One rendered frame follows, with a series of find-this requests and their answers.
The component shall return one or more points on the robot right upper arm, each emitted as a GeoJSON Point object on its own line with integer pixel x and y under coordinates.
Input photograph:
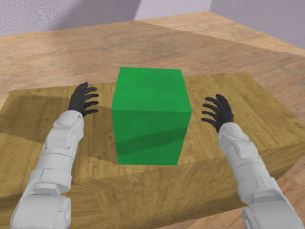
{"type": "Point", "coordinates": [270, 215]}

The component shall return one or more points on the robot left upper arm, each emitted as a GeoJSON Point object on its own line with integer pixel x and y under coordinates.
{"type": "Point", "coordinates": [43, 212]}

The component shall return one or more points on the carton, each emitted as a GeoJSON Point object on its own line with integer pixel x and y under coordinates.
{"type": "Point", "coordinates": [151, 112]}

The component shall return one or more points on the robot left forearm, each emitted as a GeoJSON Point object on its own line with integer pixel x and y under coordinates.
{"type": "Point", "coordinates": [52, 175]}

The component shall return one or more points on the robot left hand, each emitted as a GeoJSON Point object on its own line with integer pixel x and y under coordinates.
{"type": "Point", "coordinates": [78, 99]}

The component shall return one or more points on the robot right hand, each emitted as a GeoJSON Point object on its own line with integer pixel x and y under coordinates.
{"type": "Point", "coordinates": [223, 112]}

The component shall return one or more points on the robot right forearm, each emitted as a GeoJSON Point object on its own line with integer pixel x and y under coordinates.
{"type": "Point", "coordinates": [255, 185]}

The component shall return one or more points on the pedestal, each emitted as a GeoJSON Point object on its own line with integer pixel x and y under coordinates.
{"type": "Point", "coordinates": [107, 195]}

